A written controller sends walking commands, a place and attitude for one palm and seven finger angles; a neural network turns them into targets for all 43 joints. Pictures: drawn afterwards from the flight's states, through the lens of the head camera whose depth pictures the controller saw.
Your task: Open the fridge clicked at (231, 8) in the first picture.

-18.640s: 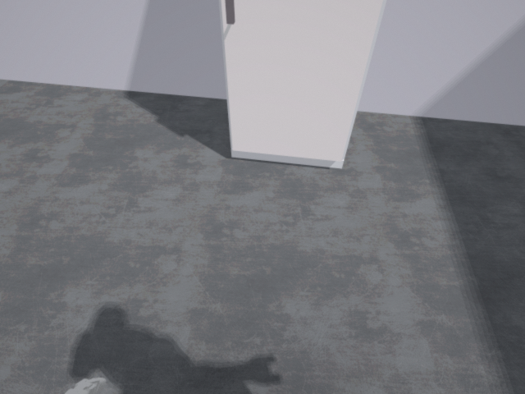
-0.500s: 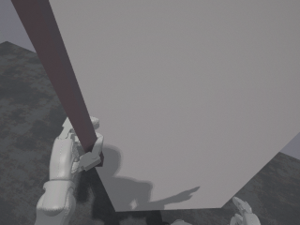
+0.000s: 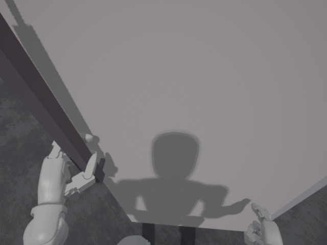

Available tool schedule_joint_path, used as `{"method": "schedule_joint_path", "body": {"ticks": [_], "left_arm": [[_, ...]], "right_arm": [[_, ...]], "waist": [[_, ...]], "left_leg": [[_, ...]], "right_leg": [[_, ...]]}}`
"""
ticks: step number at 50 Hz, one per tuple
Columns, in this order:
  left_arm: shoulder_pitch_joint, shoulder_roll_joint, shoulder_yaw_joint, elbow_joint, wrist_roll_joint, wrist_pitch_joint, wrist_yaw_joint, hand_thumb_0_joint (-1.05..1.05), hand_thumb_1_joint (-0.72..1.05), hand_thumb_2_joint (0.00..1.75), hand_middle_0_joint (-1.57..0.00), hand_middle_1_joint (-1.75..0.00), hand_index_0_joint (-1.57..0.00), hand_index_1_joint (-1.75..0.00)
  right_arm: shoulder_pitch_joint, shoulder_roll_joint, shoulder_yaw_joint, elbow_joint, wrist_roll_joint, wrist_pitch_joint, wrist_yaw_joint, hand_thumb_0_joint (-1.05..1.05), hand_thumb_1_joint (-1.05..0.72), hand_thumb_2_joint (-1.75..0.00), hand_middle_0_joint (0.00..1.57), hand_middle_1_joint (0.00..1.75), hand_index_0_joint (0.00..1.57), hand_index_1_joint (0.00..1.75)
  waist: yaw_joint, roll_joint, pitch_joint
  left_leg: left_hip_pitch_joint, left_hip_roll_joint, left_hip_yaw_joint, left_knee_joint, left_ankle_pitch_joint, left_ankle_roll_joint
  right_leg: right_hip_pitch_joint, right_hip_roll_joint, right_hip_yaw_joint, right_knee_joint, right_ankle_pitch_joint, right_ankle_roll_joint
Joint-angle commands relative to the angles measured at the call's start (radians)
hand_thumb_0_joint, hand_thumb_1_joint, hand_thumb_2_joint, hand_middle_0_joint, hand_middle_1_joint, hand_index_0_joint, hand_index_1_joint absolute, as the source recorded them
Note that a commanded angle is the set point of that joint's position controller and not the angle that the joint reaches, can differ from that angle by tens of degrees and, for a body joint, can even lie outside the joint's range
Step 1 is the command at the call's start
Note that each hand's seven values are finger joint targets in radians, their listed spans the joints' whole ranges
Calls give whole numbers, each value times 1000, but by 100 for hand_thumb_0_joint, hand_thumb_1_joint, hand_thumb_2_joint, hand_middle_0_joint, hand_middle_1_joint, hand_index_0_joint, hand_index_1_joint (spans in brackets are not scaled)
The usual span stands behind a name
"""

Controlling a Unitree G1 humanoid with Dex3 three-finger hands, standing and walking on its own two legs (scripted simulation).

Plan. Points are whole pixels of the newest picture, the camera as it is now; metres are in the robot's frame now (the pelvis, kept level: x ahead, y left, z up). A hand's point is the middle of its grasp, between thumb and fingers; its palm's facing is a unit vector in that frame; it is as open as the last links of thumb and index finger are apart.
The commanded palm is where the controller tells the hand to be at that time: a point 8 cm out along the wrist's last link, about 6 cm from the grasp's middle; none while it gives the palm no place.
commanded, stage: walk backward, drawing the door open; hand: left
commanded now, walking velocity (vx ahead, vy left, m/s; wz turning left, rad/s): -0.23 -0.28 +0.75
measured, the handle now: (65, 118) +0.29 +0.18 +0.22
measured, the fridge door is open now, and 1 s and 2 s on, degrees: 51 72 62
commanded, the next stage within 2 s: stop walking and hold the door back in 0.38 s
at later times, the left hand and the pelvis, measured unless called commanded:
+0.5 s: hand out of the picture +0.07 +0.12 +0.11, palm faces +0.58 -0.75 -0.32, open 6.9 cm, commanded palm +0.04 +0.14 +0.11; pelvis -0.08 -0.16 -0.01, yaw +19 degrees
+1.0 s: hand out of the picture +0.06 +0.11 +0.12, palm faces +0.61 -0.77 -0.18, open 6.1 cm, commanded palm +0.05 +0.14 +0.11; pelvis -0.19 -0.22 +0.01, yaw +31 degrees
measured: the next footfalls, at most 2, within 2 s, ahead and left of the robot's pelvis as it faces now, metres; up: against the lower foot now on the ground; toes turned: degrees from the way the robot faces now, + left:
left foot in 0.14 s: -0.04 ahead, +0.07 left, +0.00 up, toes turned +13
right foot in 0.46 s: +0.03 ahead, -0.27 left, +0.00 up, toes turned +16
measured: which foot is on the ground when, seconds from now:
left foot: up 0.00-0.12, down 0.14-0.46, up 0.48-0.82, down 0.84-1.00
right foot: down 0.00-0.12, up 0.14-0.44, down 0.46-0.84, up 0.86-1.00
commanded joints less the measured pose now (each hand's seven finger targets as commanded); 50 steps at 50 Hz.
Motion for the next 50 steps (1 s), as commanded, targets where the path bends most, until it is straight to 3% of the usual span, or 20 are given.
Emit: {"method": "schedule_joint_path", "body": {"ticks": [1, 5, 6, 7, 8, 13, 19, 21, 23, 24, 25, 27, 29, 37, 40, 41, 43, 44, 46, 50], "left_arm": [[-90, 129, 94, -312, 12, -77, 13, 0, 90, 90, -45, -140, -45, -140], [-116, 124, 71, -359, 9, -86, 13, 0, 90, 90, -45, -140, -45, -140], [-137, 136, 67, -356, 13, -105, 12, 0, 90, 90, -45, -140, -45, -140], [-133, 148, 74, -355, 29, -123, 14, 0, 90, 90, -45, -140, -45, -140], [-127, 169, 104, -329, 56, -136, 12, 0, 90, 90, -45, -140, -45, -140], [-151, 103, 52, -314, 37, -113, 10, 0, 90, 90, -45, -140, -45, -140], [-87, 137, 124, -274, 3, -115, 33, 0, 90, 90, -45, -140, -45, -140], [-84, 191, 178, -287, 6, -129, 38, 0, 90, 90, -45, -140, -45, -140], [-103, 319, 278, -313, 11, -124, 46, 0, 90, 90, -45, -140, -45, -140], [-74, 323, 311, -263, 1, -120, 54, 0, 90, 90, -45, -140, -45, -140], [-151, 309, 314, -198, -6, -95, 57, 0, 90, 90, -45, -140, -45, -140], [-420, 270, 255, -126, -5, -101, 60, 0, 90, 90, -45, -140, -45, -140], [-527, 286, 252, 22, -17, -109, 74, 0, 90, 90, -45, -140, -45, -140], [-950, 209, 63, 221, -4, -134, 77, 0, 90, 90, -45, -140, -45, -140], [-1112, 179, 13, 261, -3, -142, 69, 0, 90, 90, -45, -140, -45, -140], [-1158, 181, 9, 279, -6, -149, 62, 0, 90, 90, -45, -140, -45, -140], [-1303, 159, -12, 342, -6, -146, 57, 0, 90, 90, -45, -140, -45, -140], [-1357, 215, 18, 402, 17, -145, 61, 0, 90, 90, -45, -140, -45, -140], [-1433, 176, -20, 535, 16, -123, 39, 0, 90, 90, -45, -140, -45, -140], [-1609, 67, -122, 680, -13, -90, -4, 0, 90, 90, -45, -140, -45, -140]], "right_arm": [[-47, -34, 11, -197, -10, -57, -10, 0, -90, -90, 20, 30, 20, 30], [72, -54, 9, -224, 3, -48, 2, 0, -90, -90, 20, 30, 20, 30], [65, -88, 2, -256, -6, -49, 5, 0, -90, -90, 20, 30, 20, 30], [14, -121, -2, -265, -14, -63, 19, 0, -90, -90, 20, 30, 20, 30], [11, -111, -14, -234, -23, -70, 27, 0, -90, -90, 20, 30, 20, 30], [-25, -121, -12, -168, 12, -105, 49, 0, -90, -90, 20, 30, 20, 30], [-40, -115, -12, -166, 22, -111, 52, 0, -90, -90, 20, 30, 20, 30], [-40, -100, -11, -161, 22, -109, 56, 0, -90, -90, 20, 30, 20, 30], [-68, -45, 3, -165, 27, -87, 62, 0, -90, -90, 20, 30, 20, 30], [-89, -33, 8, -166, 20, -85, 56, 0, -90, -90, 20, 30, 20, 30], [-52, -68, -23, -141, 22, -82, 44, 0, -90, -90, 20, 30, 20, 30], [-93, -71, -3, -117, 20, -76, 30, 0, -90, -90, 20, 30, 20, 30], [-94, -98, 3, -112, 30, -54, 12, 0, -90, -90, 20, 30, 20, 30], [-57, -142, -2, -105, 17, -33, 11, 0, -90, -90, 20, 30, 20, 30], [-19, -144, 4, -107, 19, -31, 7, 0, -90, -90, 20, 30, 20, 30], [2, -164, 1, -114, 20, -35, 8, 0, -90, -90, 20, 30, 20, 30], [-44, -179, -2, -117, 37, -34, 18, 0, -90, -90, 20, 30, 20, 30], [-37, -153, 11, -87, 51, -30, 22, 0, -90, -90, 20, 30, 20, 30], [-20, -160, 12, -66, 67, -29, 23, 0, -90, -90, 20, 30, 20, 30], [13, -157, 19, -35, 75, -37, 17, 0, -90, -90, 20, 30, 20, 30]], "waist": [[36, -197, -240], [-45, 40, -276], [-53, 241, -219], [2, 353, -208], [0, 291, -186], [20, 223, -90], [7, 307, -128], [24, 201, -154], [23, -169, -177], [39, -224, -192], [28, -337, -271], [3, -189, -217], [6, -137, -224], [40, -234, -231], [1, -83, -306], [-11, 42, -315], [4, 410, -244], [-16, 371, -217], [-5, 154, -163], [-9, 150, -213]], "left_leg": [[65, 7, 59, -274, -44, 36], [379, 36, 33, -844, 297, 62], [488, 229, -243, -940, 442, 134], [514, 526, -611, -915, 795, 289], [508, 607, -739, -896, 944, 324], [301, 297, -230, -796, 753, 158], [151, 247, -312, -799, 423, 153], [103, 157, -274, -685, 306, 101], [-6, -32, -104, -298, 19, 14], [-101, -32, -109, 16, -85, 17], [-92, -30, -176, 180, -57, 17], [-128, 9, -175, 302, 97, 2], [-92, 10, -171, 192, 153, 2], [158, -24, -13, -456, 88, 73], [386, -43, 39, -794, 138, 107], [459, 43, -56, -874, 98, 143], [501, 384, -473, -947, -4, 279], [451, 414, -571, -959, -22, 312], [397, 347, -419, -889, 94, 301], [459, 316, -303, -847, 247, 270]], "right_leg": [[203, -226, 178, -236, 131, -73], [88, -85, 43, 1, 124, 85], [-131, -4, 22, 261, -31, 163], [-338, 35, 109, 564, -351, 193], [-407, 29, 202, 704, -402, 158], [-209, 44, 165, 509, -169, 153], [78, 121, 110, 135, -219, 166], [211, 109, 101, -122, -51, 170], [195, -152, 279, -210, 146, 70], [130, -308, 397, -202, 261, -19], [117, -337, 543, -226, 113, -27], [114, -299, 451, -204, 59, -24], [145, -277, 349, -174, 81, -6], [90, -260, 381, -383, -458, 2], [43, -161, 293, -236, -447, 38], [-15, -82, 233, -64, -392, 70], [-304, 70, 65, 406, -348, 112], [-363, 52, 162, 546, -291, 94], [-373, 29, 189, 591, -211, 96], [-349, 23, 151, 563, -161, 101]]}}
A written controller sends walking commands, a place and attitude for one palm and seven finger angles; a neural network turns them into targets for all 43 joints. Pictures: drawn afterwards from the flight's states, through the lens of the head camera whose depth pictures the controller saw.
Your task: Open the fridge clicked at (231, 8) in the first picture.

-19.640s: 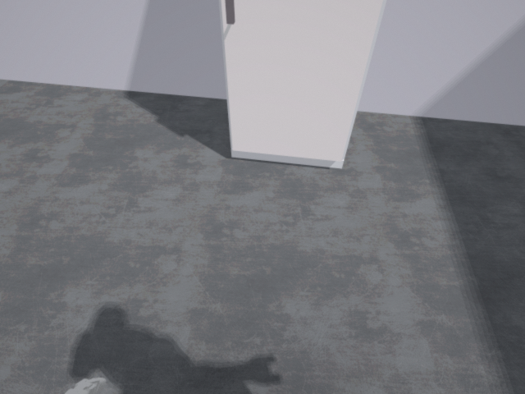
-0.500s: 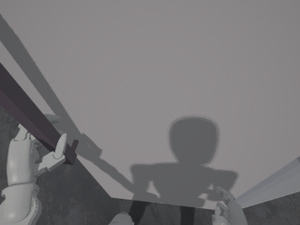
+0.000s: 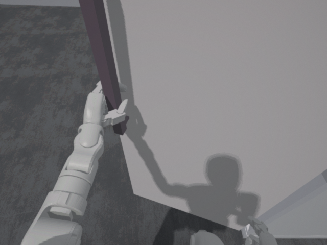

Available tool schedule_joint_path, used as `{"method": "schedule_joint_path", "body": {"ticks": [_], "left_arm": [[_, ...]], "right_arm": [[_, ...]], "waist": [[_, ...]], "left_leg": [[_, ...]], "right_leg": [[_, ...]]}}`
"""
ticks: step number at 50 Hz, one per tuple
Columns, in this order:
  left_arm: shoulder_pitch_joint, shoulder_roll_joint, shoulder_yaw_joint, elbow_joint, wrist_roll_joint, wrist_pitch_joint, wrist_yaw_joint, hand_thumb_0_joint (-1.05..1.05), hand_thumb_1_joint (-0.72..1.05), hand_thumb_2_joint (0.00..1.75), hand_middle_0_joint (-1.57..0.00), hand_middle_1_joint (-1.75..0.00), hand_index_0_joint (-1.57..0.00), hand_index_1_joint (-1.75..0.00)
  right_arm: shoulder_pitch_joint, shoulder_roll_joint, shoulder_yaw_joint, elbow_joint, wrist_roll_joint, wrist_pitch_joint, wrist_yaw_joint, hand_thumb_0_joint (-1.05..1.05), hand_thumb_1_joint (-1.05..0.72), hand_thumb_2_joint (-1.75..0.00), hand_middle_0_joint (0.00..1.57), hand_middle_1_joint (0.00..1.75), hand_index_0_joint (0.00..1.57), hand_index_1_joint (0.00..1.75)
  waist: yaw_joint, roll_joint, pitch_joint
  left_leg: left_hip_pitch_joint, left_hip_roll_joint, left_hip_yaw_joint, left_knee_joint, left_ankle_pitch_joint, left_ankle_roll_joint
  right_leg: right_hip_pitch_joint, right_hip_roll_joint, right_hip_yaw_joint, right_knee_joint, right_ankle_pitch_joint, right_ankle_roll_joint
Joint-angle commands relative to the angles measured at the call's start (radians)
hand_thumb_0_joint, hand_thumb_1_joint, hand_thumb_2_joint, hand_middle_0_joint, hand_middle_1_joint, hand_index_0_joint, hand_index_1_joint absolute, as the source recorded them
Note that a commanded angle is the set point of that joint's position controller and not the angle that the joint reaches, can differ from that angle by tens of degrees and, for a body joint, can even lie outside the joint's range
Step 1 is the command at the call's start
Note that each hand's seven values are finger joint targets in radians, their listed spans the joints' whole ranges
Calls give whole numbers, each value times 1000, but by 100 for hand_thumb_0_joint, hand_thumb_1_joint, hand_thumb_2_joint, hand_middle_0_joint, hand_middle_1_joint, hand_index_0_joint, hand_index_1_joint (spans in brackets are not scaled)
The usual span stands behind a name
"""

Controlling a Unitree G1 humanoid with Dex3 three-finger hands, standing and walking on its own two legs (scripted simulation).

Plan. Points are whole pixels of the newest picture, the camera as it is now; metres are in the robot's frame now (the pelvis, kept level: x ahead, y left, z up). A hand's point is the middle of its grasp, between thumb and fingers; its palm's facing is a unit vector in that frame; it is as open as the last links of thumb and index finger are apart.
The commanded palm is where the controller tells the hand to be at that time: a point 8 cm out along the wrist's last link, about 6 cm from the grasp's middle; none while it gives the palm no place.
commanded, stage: stop walking and hold the door back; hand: left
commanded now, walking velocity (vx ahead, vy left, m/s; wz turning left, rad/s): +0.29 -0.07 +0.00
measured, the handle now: (112, 67) +0.43 +0.17 +0.21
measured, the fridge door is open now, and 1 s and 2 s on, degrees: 72 62 62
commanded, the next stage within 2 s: loosen the grip on the handle in 0.36 s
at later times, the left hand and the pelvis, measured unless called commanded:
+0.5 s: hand (131, 91) +0.47 +0.14 +0.12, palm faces +0.12 -0.97 -0.19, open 6.5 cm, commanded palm +0.43 +0.19 +0.10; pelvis +0.02 -0.02 -0.02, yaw -3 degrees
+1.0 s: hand (128, 91) +0.49 +0.15 +0.09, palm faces +0.22 -0.96 -0.16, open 14.0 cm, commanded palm +0.45 +0.20 +0.10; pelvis +0.06 -0.04 -0.02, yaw -3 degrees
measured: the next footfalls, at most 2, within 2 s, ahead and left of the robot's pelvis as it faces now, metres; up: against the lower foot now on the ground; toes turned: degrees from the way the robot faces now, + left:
right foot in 0.24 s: +0.07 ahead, -0.16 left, +0.00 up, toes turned -5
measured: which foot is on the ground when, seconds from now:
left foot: down 0.00-1.00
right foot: up 0.00-0.22, down 0.24-1.00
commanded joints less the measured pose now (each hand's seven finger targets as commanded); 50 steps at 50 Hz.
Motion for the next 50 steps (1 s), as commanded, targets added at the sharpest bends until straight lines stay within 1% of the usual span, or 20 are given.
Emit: {"method": "schedule_joint_path", "body": {"ticks": [1, 6, 10, 11, 13, 14, 18, 20, 22, 23, 24, 25, 26, 29, 33, 35, 42, 43, 44, 50], "left_arm": [[-787, 75, -12, -145, -3, -74, -32, 0, 90, 90, -45, -140, -45, -140], [-859, 111, 21, -42, -17, -89, -44, 0, 90, 90, -45, -140, -45, -140], [-808, 169, 73, -29, -17, -102, -45, 0, 90, 90, -45, -140, -45, -140], [-776, 210, 105, -21, -11, -106, -39, 0, 90, 90, -45, -140, -45, -140], [-688, 352, 216, 53, 13, -96, -28, 0, 90, 90, -45, -140, -45, -140], [-692, 313, 190, 32, -6, -88, -36, 0, 90, 90, -45, -140, -45, -140], [-703, 285, 210, -31, -5, -111, -31, 0, 90, 90, -45, -140, -45, -140], [-603, 258, 211, -80, -13, -115, -32, 0, 90, 90, -45, -140, -45, -140], [-544, 230, 197, -168, -18, -125, -36, 0, 90, 90, -45, -140, -45, -140], [-1007, 839, 579, -91, 90, -128, -3, 0, 90, 90, -45, -140, -45, -140], [-794, 373, 329, 335, 95, -21, -81, 0, 78, 84, -45, -140, -45, -140], [-802, 191, 245, 155, -14, -47, -99, 0, 66, 78, -45, -140, -45, -140], [-754, 400, 411, 244, 16, -65, -87, 0, 54, 73, -45, -140, -45, -140], [-631, 236, 258, 76, 60, -114, -51, 0, 17, 55, -45, -140, -45, -140], [-374, 208, 267, 18, 50, -69, -45, 0, -31, 32, -45, -140, -45, -140], [-426, 213, 259, -83, 25, -50, -53, 0, -55, 20, -42, -137, -42, -137], [-235, 202, 275, -196, 11, 14, -49, 0, -55, 20, -33, -125, -33, -125], [-482, 321, 324, -127, 30, 14, -38, 0, -55, 20, -32, -123, -32, -123], [-536, 322, 324, -101, 34, 14, -35, 0, -55, 20, -30, -122, -30, -122], [-474, 289, 311, -126, 8, -83, -79, 0, -55, 20, -25, -115, -25, -115]], "right_arm": [[-25, -149, -37, -55, 11, -44, -14, 0, -90, -90, 20, 30, 20, 30], [-21, -144, -31, -38, 9, -68, -23, 0, -90, -90, 20, 30, 20, 30], [-35, -155, -25, -46, 9, -73, -15, 0, -90, -90, 20, 30, 20, 30], [-34, -152, -28, -45, 10, -71, -12, 0, -90, -90, 20, 30, 20, 30], [-37, -140, -46, -60, 14, -61, -16, 0, -90, -90, 20, 30, 20, 30], [-10, -161, -64, -55, 16, -60, -9, 0, -90, -90, 20, 30, 20, 30], [-52, -141, -36, -42, 6, -66, -27, 0, -90, -90, 20, 30, 20, 30], [-45, -136, -37, -57, -4, -58, -27, 0, -90, -90, 20, 30, 20, 30], [-57, -165, -61, -77, -4, -52, -19, 0, -90, -90, 20, 30, 20, 30], [71, -165, -40, -115, 0, -82, -12, 0, -90, -90, 20, 30, 20, 30], [84, -154, -79, 25, -32, -105, 21, 0, -90, -90, 20, 30, 20, 30], [137, -187, -87, -13, -12, -113, 28, 0, -90, -90, 20, 30, 20, 30], [128, -224, -101, 22, -19, -117, 36, 0, -90, -90, 20, 30, 20, 30], [94, -178, -88, -22, -27, -113, 90, 0, -90, -90, 20, 30, 20, 30], [118, -188, -103, -50, -22, -88, 110, 0, -90, -90, 20, 30, 20, 30], [105, -184, -102, -53, -16, -80, 104, 0, -90, -90, 20, 30, 20, 30], [91, -172, -95, -53, -23, -58, 86, 0, -90, -90, 20, 30, 20, 30], [102, -192, -83, -11, -28, -49, 66, 0, -90, -90, 20, 30, 20, 30], [112, -185, -89, -2, -33, -43, 58, 0, -90, -90, 20, 30, 20, 30], [130, -169, -96, 7, -35, -61, 50, 0, -90, -90, 20, 30, 20, 30]], "waist": [[-51, 117, -245], [-42, 121, -298], [-31, 127, -354], [-34, 43, -376], [-12, -246, -354], [-12, -314, -363], [-24, -190, -339], [-37, -206, -372], [-31, -85, -381], [25, 147, -415], [-73, -189, -508], [-92, -240, -443], [-72, -183, -352], [-33, 180, -412], [-33, -30, -453], [-45, -14, -456], [-31, -44, -433], [-93, -63, -364], [-95, -68, -360], [-61, -10, -520]], "left_leg": [[172, 279, -222, -173, -78, 171], [113, 249, -184, -130, -26, 148], [2, 158, -68, 53, 58, 60], [-124, 121, -43, 156, 51, 31], [-428, -38, 11, 504, -282, -42], [-417, -15, -66, 586, -310, -52], [-229, 24, 4, 267, -225, -46], [-48, -23, 82, 30, 7, -55], [112, 57, 24, -52, 234, -41], [91, 119, -59, -160, -22, -25], [17, 1, -13, -1, 49, -47], [-49, 24, 2, 53, 126, -36], [-77, 24, -5, 53, 94, -44], [18, 6, 3, 101, 278, -62], [-4, 26, 8, 130, 456, -44], [-6, 25, 16, 128, 409, -41], [-38, 14, 35, 128, 435, -39], [-73, 9, 29, 135, 340, -37], [-99, 3, 30, 129, 276, -36], [-33, -9, 35, 165, 361, -32]], "right_leg": [[-125, -46, 36, 29, 31, 8], [69, -27, 2, -224, -8, 9], [413, 11, 0, -590, 66, -9], [560, -65, 111, -640, 89, -46], [690, -378, 548, -714, 230, -205], [661, -393, 557, -723, 169, -220], [556, -269, 228, -575, 470, -161], [502, -198, 149, -536, 439, -101], [388, -126, 110, -466, 371, -44], [320, -49, 78, -344, -88, 8], [190, -5, 33, -478, 207, -41], [179, -2, 7, -479, 263, -21], [139, 11, 23, -486, 217, -25], [128, 15, 27, -453, 241, -48], [213, 25, 26, -456, 386, -37], [218, 27, 35, -463, 390, -31], [274, 34, 29, -466, 488, -21], [214, 30, 36, -474, 457, -15], [208, 31, 46, -485, 416, -12], [281, 30, 57, -450, 527, -16]]}}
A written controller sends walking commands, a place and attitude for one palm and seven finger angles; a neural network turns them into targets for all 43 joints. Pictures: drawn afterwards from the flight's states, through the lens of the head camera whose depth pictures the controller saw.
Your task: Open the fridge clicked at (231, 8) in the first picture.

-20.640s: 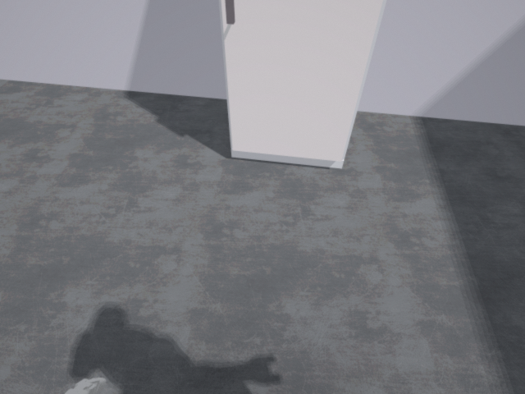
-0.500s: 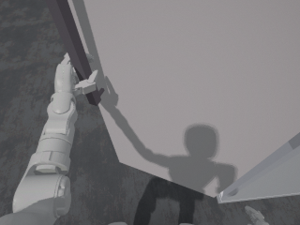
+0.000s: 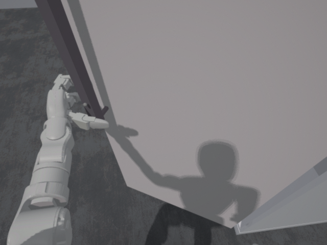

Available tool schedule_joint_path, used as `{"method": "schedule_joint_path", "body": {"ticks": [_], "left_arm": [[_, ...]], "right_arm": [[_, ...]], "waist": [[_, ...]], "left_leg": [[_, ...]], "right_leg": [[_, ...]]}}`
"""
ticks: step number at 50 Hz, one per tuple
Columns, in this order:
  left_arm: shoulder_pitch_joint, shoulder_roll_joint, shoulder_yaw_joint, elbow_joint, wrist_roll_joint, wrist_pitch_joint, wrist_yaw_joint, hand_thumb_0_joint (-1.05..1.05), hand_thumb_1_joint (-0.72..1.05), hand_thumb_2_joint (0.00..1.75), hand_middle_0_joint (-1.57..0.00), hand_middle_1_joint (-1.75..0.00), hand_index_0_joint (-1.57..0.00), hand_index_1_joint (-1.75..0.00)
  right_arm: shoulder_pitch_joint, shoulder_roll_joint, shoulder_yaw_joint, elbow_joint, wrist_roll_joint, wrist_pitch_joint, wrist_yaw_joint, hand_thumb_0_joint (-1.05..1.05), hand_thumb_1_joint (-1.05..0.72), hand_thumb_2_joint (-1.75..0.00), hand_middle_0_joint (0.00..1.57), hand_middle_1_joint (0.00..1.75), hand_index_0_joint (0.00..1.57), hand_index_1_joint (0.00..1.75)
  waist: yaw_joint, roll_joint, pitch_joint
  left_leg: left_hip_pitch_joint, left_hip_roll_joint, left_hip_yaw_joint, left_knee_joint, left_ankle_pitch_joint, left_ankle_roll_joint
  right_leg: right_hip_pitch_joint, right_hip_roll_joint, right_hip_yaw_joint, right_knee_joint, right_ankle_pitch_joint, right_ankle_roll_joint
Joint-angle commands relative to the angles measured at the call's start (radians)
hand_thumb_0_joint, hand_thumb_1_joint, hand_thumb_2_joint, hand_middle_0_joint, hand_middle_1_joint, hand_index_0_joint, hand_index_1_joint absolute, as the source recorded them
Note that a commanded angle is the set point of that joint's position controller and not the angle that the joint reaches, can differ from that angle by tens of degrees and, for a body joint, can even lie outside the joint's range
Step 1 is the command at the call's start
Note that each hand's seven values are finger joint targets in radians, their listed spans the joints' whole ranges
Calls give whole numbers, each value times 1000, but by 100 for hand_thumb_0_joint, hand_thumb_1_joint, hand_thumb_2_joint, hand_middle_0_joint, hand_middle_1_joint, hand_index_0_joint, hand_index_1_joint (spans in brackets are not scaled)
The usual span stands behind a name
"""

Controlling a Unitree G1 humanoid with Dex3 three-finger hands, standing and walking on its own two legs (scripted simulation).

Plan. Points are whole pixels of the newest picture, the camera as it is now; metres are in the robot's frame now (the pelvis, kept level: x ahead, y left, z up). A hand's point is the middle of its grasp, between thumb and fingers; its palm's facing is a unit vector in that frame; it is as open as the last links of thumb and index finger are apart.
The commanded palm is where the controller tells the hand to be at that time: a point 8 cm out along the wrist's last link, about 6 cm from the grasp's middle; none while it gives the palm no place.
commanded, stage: loosen the grip on the handle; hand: left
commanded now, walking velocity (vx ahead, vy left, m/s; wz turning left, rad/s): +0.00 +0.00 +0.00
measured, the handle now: (78, 53) +0.46 +0.20 +0.23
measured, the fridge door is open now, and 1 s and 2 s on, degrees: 62 62 62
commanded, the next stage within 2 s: slip the hand off the handle in 0.04 s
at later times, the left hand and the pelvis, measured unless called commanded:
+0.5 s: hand (61, 105) +0.42 +0.27 +0.11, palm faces +0.27 -0.95 -0.15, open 14.7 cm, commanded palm +0.39 +0.31 +0.12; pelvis -0.02 +0.00 -0.01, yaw +0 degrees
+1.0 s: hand (47, 116) +0.40 +0.30 +0.10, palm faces +0.25 -0.96 -0.14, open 14.7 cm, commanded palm +0.34 +0.34 +0.12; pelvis -0.01 +0.03 -0.01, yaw -1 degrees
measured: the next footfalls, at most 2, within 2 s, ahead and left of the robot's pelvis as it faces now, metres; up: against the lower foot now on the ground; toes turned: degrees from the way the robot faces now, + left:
none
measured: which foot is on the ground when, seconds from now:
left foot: down 0.00-1.00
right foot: down 0.00-1.00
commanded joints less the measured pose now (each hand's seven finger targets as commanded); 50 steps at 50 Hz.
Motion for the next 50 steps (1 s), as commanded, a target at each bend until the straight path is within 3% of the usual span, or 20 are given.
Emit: {"method": "schedule_joint_path", "body": {"ticks": [1, 3, 6, 9, 12, 14, 17, 19, 22, 24, 25, 32, 34, 36, 39, 40, 46, 48, 49, 50], "left_arm": [[-374, 216, 35, -208, -12, -138, -26, 0, -55, 20, -25, -115, -25, -115], [-375, 239, 53, -157, -16, -138, -38, 0, -55, 20, -25, -115, -25, -115], [-412, 248, 46, -157, -22, -138, -48, 0, -55, 20, -25, -115, -25, -115], [-473, 359, 121, -106, -15, -157, -47, 0, -55, 20, -25, -115, -25, -115], [-487, 378, 122, -84, -15, -197, -71, 0, -55, 20, -25, -115, -25, -115], [-539, 374, 102, -84, -12, -221, -88, 0, -55, 20, -25, -115, -25, -115], [-486, 409, 135, 6, -30, -225, -120, 0, -55, 20, -25, -115, -25, -115], [-520, 412, 123, 27, -32, -225, -142, 0, -55, 20, -25, -115, -25, -115], [-549, 456, 143, 99, -38, -225, -164, 0, -55, 20, -25, -115, -25, -115], [-589, 499, 172, 82, -37, -248, -171, 0, -55, 20, -25, -115, -25, -115], [-587, 477, 149, 82, -35, -257, -179, 0, -55, 20, -25, -115, -25, -115], [-592, 503, 160, 133, -29, -270, -195, 0, -55, 20, -25, -115, -25, -115], [-586, 562, 210, 125, -27, -274, -192, 0, -55, 20, -25, -115, -25, -115], [-579, 552, 199, 133, -25, -271, -198, 0, -55, 20, -25, -115, -25, -115], [-464, 537, 206, 48, -36, -270, -207, 0, -55, 20, -25, -115, -25, -115], [-405, 483, 176, 10, -47, -262, -214, 0, -55, 20, -25, -115, -25, -115], [-232, 474, 224, -151, -94, -196, -208, 0, -55, 20, -25, -115, -25, -115], [-224, 467, 218, -245, -93, -189, -198, 0, -55, 20, -25, -115, -25, -115], [-213, 467, 218, -310, -92, -189, -192, 0, -55, 20, -25, -115, -25, -115], [-187, 423, 187, -331, -95, -183, -190, 0, -55, 20, -25, -115, -25, -115]], "right_arm": [[45, -158, -57, -78, 6, -51, -18, 0, -90, -90, 20, 30, 20, 30], [43, -166, -58, -76, 9, -49, -23, 0, -90, -90, 20, 30, 20, 30], [31, -164, -55, -80, 18, -49, -25, 0, -90, -90, 20, 30, 20, 30], [40, -172, -52, -67, 16, -40, -33, 0, -90, -90, 20, 30, 20, 30], [39, -170, -49, -73, 17, -41, -36, 0, -90, -90, 20, 30, 20, 30], [52, -173, -52, -67, 16, -42, -34, 0, -90, -90, 20, 30, 20, 30], [61, -186, -52, -65, 24, -41, -37, 0, -90, -90, 20, 30, 20, 30], [72, -190, -52, -62, 25, -39, -37, 0, -90, -90, 20, 30, 20, 30], [82, -200, -49, -59, 28, -36, -41, 0, -90, -90, 20, 30, 20, 30], [98, -205, -52, -59, 23, -36, -41, 0, -90, -90, 20, 30, 20, 30], [99, -200, -51, -61, 24, -36, -40, 0, -90, -90, 20, 30, 20, 30], [128, -212, -50, -62, 22, -26, -41, 0, -90, -90, 20, 30, 20, 30], [140, -221, -53, -61, 17, -20, -43, 0, -90, -90, 20, 30, 20, 30], [139, -218, -47, -66, 16, -16, -44, 0, -90, -90, 20, 30, 20, 30], [132, -217, -54, -94, 19, -14, -38, 0, -90, -90, 20, 30, 20, 30], [125, -212, -56, -109, 22, -14, -34, 0, -90, -90, 20, 30, 20, 30], [79, -207, -56, -137, 33, -16, -41, 0, -90, -90, 20, 30, 20, 30], [56, -202, -52, -150, 33, -22, -46, 0, -90, -90, 20, 30, 20, 30], [48, -196, -52, -154, 33, -27, -48, 0, -90, -90, 20, 30, 20, 30], [41, -190, -50, -155, 31, -33, -49, 0, -90, -90, 20, 30, 20, 30]], "waist": [[2, -40, -338], [-4, -74, -305], [-2, -25, -293], [-7, -40, -291], [-4, -7, -303], [-22, 29, -323], [-20, -25, -297], [-28, 10, -301], [-39, -11, -262], [-36, 4, -321], [-35, 38, -330], [-44, 71, -329], [-34, 56, -370], [-38, 68, -353], [-9, 122, -399], [-4, 123, -412], [16, 69, -341], [19, 112, -338], [26, 150, -374], [18, 134, -367]], "left_leg": [[173, -53, -20, -6, 406, 43], [136, -58, -14, -8, 351, 46], [126, -64, -9, -18, 302, 46], [89, -67, -8, -13, 259, 50], [82, -69, -8, -9, 238, 50], [106, -67, -11, 2, 253, 51], [68, -65, -15, 5, 216, 51], [72, -64, -18, 6, 215, 50], [37, -60, -26, 7, 158, 49], [50, -58, -30, 17, 185, 51], [60, -59, -33, 19, 190, 48], [72, -44, -58, 23, 199, 40], [82, -40, -62, 31, 246, 41], [78, -39, -65, 29, 253, 38], [128, -31, -69, 33, 345, 30], [155, -27, -72, 35, 376, 28], [127, -21, -71, 16, 391, 28], [142, -22, -68, 13, 412, 28], [173, -21, -70, 13, 434, 23], [190, -19, -75, 12, 446, 21]], "right_leg": [[123, 36, 15, -33, 489, -9], [116, 30, 19, -40, 469, -3], [105, 26, 27, -52, 421, -4], [107, 17, 45, -57, 396, 4], [103, 20, 50, -50, 368, 0], [81, 25, 46, -41, 369, -4], [66, 26, 46, -44, 334, -1], [44, 25, 41, -40, 319, -4], [1, 27, 43, -51, 241, -2], [13, 28, 44, -37, 261, -4], [6, 32, 40, -30, 255, -8], [-64, 45, 16, -12, 211, -15], [-47, 47, 15, -2, 246, -15], [-59, 49, 10, 0, 241, -16], [-43, 55, 2, 13, 277, -21], [-50, 59, -2, 12, 276, -20], [-13, 65, -13, -2, 285, -15], [-4, 63, -12, -3, 290, -17], [1, 64, -11, -1, 292, -17], [-4, 65, -16, -5, 291, -15]]}}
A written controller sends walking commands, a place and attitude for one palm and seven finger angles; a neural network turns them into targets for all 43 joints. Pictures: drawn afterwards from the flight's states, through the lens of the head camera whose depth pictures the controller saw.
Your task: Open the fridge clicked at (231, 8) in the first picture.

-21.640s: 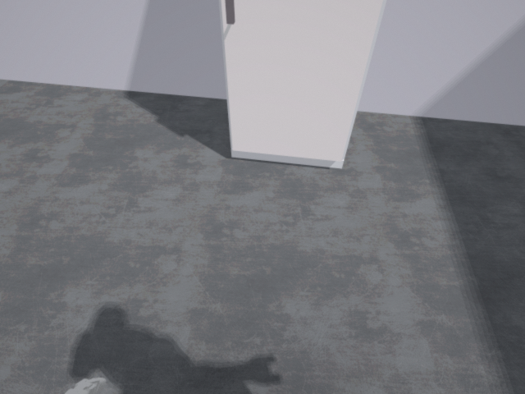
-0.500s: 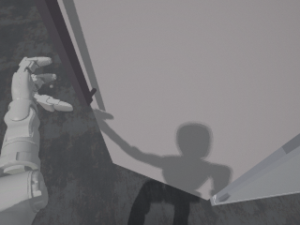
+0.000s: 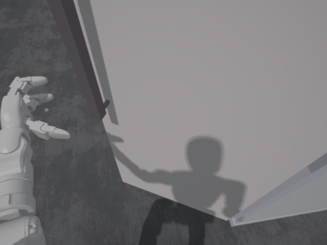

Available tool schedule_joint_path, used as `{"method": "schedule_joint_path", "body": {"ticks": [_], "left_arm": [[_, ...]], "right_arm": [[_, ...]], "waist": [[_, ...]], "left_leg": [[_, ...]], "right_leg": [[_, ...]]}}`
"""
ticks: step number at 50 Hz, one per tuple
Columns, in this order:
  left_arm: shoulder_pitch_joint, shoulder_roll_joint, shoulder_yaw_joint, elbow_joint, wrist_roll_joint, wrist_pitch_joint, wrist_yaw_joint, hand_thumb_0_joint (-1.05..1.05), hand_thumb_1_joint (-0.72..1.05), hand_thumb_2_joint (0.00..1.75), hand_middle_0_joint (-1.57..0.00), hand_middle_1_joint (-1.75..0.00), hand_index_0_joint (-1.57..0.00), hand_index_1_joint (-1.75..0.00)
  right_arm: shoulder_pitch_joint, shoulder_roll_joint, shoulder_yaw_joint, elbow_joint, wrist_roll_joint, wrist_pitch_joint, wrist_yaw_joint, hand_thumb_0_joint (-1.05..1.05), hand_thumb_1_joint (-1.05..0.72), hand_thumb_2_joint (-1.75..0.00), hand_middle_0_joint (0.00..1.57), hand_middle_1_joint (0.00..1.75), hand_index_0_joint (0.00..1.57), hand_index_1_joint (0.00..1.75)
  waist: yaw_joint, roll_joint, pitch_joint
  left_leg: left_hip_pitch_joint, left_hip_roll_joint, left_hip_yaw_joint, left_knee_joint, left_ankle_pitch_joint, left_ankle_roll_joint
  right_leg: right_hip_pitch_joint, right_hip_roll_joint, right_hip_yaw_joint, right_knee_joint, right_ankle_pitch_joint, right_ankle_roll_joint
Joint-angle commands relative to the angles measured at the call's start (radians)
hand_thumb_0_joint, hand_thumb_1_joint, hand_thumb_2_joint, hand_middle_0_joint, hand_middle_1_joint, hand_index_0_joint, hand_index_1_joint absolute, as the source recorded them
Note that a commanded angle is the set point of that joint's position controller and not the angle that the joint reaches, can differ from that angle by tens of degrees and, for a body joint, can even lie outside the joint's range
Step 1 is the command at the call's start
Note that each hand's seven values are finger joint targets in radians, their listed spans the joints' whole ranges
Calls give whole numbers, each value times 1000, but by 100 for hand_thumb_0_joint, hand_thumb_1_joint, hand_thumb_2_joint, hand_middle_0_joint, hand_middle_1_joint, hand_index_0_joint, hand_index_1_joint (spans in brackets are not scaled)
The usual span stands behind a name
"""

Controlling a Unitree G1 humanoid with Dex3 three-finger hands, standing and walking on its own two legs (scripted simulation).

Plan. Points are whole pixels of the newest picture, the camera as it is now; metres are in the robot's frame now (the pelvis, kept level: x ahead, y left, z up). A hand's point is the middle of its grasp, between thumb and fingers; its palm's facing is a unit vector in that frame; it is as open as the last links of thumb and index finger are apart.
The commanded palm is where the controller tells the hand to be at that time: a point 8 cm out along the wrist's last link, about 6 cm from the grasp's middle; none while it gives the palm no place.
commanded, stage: slip the hand off the handle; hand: left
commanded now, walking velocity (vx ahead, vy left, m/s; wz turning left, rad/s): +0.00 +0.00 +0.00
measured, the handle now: (83, 43) +0.47 +0.18 +0.24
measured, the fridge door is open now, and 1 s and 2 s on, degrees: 62 62 62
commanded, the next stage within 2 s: draw the hand back to the body in 0.68 s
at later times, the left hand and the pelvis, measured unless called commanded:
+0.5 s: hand (29, 144) +0.30 +0.28 +0.12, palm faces +0.32 -0.94 -0.15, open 14.7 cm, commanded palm +0.27 +0.32 +0.13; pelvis -0.01 -0.03 +0.00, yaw +3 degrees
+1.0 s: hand (33, 144) +0.29 +0.26 +0.13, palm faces +0.02 -1.00 -0.02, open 14.7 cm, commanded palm +0.25 +0.31 +0.14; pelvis -0.01 -0.03 +0.00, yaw +2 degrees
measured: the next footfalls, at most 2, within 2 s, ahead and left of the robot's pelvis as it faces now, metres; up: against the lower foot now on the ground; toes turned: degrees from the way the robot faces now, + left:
none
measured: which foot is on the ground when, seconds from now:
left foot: down 0.00-1.00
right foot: down 0.00-1.00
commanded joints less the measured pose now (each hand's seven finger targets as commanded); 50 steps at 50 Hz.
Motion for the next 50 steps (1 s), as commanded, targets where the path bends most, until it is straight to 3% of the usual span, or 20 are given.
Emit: {"method": "schedule_joint_path", "body": {"ticks": [1, 2, 4, 6, 10, 11, 13, 19, 21, 27, 32, 33, 35, 40, 41, 43, 44, 45, 47, 50], "left_arm": [[-274, 260, 28, -385, -20, -49, 22, 0, -55, 20, -25, -115, -25, -115], [-263, 228, 5, -391, -25, -44, 20, 0, -55, 20, -25, -115, -25, -115], [-245, 256, 32, -430, -31, -41, 19, 0, -55, 20, -25, -115, -25, -115], [-207, 181, -30, -447, -39, -23, 8, 0, -55, 20, -25, -115, -25, -115], [-212, 164, -48, -452, -46, 4, 6, 0, -55, 20, -25, -115, -25, -115], [-189, 172, -33, -413, -52, 13, 4, 0, -55, 20, -25, -115, -25, -115], [-135, 224, 25, -396, -59, 20, -4, 0, -55, 20, -25, -115, -25, -115], [-121, 190, -12, -489, -73, -3, -39, 0, -55, 20, -25, -115, -25, -115], [-67, 227, 34, -465, -86, -1, -48, 0, -55, 20, -25, -115, -25, -115], [-174, 217, 1, -440, -93, -3, -70, 0, -55, 20, -25, -115, -25, -115], [-161, 289, 61, -386, -95, -17, -83, 0, -55, 20, -25, -115, -25, -115], [-138, 294, 70, -384, -96, -21, -87, 0, -55, 20, -25, -115, -25, -115], [-105, 268, 57, -418, -103, -29, -94, 0, -55, 20, -25, -115, -25, -115], [-43, 284, 93, -374, -114, -7, -89, 0, -55, 20, -25, -115, -25, -115], [-38, 249, 42, -330, -206, 19, -218, 0, -55, 20, -25, -115, -25, -115], [-37, 373, 136, -435, -261, 34, -343, 0, -55, 20, -25, -115, -25, -115], [-58, 377, 127, -488, -282, 43, -392, 0, -55, 20, -25, -115, -25, -115], [-43, 373, 133, -483, -301, 47, -424, 0, -55, 20, -25, -115, -25, -115], [48, 360, 153, -464, -314, 56, -418, 0, -55, 20, -25, -115, -25, -115], [150, 298, 139, -457, -316, 91, -374, 0, -55, 20, -25, -115, -25, -115]], "right_arm": [[-29, -167, -55, -115, 3, -62, -22, 0, -90, -90, 20, 30, 20, 30], [-38, -164, -52, -113, 2, -67, -22, 0, -90, -90, 20, 30, 20, 30], [-53, -165, -51, -109, 3, -74, -32, 0, -90, -90, 20, 30, 20, 30], [-79, -154, -44, -114, 7, -85, -36, 0, -90, -90, 20, 30, 20, 30], [-119, -151, -32, -113, 12, -101, -51, 0, -90, -90, 20, 30, 20, 30], [-127, -153, -28, -110, 13, -104, -55, 0, -90, -90, 20, 30, 20, 30], [-139, -160, -25, -112, 11, -104, -60, 0, -90, -90, 20, 30, 20, 30], [-181, -143, -15, -132, 14, -127, -62, 0, -90, -90, 20, 30, 20, 30], [-187, -149, -16, -132, 17, -131, -66, 0, -90, -90, 20, 30, 20, 30], [-189, -148, -10, -107, 18, -150, -83, 0, -90, -90, 20, 30, 20, 30], [-174, -156, -14, -92, 16, -157, -83, 0, -90, -90, 20, 30, 20, 30], [-170, -159, -17, -93, 13, -157, -81, 0, -90, -90, 20, 30, 20, 30], [-172, -152, -20, -106, 15, -160, -74, 0, -90, -90, 20, 30, 20, 30], [-162, -161, -24, -112, 20, -159, -70, 0, -90, -90, 20, 30, 20, 30], [-170, -190, -19, -120, 38, -164, -79, 0, -90, -90, 20, 30, 20, 30], [-192, -192, -17, -159, 43, -170, -97, 0, -90, -90, 20, 30, 20, 30], [-202, -180, -9, -176, 46, -176, -103, 0, -90, -90, 20, 30, 20, 30], [-205, -173, -2, -184, 47, -180, -106, 0, -90, -90, 20, 30, 20, 30], [-202, -166, 3, -200, 47, -188, -101, 0, -90, -90, 20, 30, 20, 30], [-206, -164, 2, -223, 50, -200, -86, 0, -90, -90, 20, 30, 20, 30]], "waist": [[39, 154, -316], [34, 140, -295], [38, 128, -307], [37, 139, -274], [38, 109, -227], [41, 72, -191], [60, 31, -206], [60, 72, -206], [68, 53, -184], [41, 48, -156], [55, 43, -189], [62, 26, -211], [76, 66, -246], [79, 7, -188], [42, -21, -214], [86, 46, -309], [84, 87, -323], [79, 78, -282], [100, 56, -184], [111, 21, -137]], "left_leg": [[302, -17, -92, -92, 480, -16], [297, -20, -92, -98, 448, -16], [299, -23, -86, -98, 450, -12], [303, -25, -89, -109, 418, -17], [280, -36, -89, -134, 288, -14], [260, -37, -89, -139, 262, -11], [237, -46, -73, -133, 251, -4], [254, -54, -63, -125, 249, 0], [232, -57, -62, -128, 213, -1], [221, -62, -57, -120, 161, 3], [196, -64, -56, -104, 177, 3], [193, -64, -54, -96, 196, 5], [211, -66, -53, -97, 228, 4], [164, -65, -51, -97, 201, 4], [191, -68, -58, -108, 193, 9], [229, -71, -56, -94, 269, 16], [250, -75, -62, -97, 293, 18], [256, -73, -68, -97, 302, 17], [230, -72, -75, -118, 279, 13], [224, -67, -71, -140, 259, 8]], "right_leg": [[72, 69, -38, -40, 272, -48], [69, 69, -41, -48, 258, -48], [97, 65, -38, -49, 283, -49], [85, 64, -44, -56, 256, -50], [88, 54, -44, -81, 197, -53], [89, 53, -45, -87, 188, -54], [129, 45, -35, -89, 207, -52], [139, 37, -24, -89, 226, -48], [139, 35, -20, -92, 196, -46], [105, 24, -3, -112, 149, -38], [134, 17, 13, -97, 177, -36], [155, 15, 18, -87, 204, -35], [174, 17, 11, -71, 250, -37], [148, 16, 10, -69, 230, -30], [213, 12, 29, -88, 249, -36], [298, 3, 48, -63, 369, -38], [301, 5, 48, -63, 396, -38], [282, 9, 45, -71, 400, -35], [231, 19, 19, -81, 334, -39], [200, 26, -8, -87, 283, -38]]}}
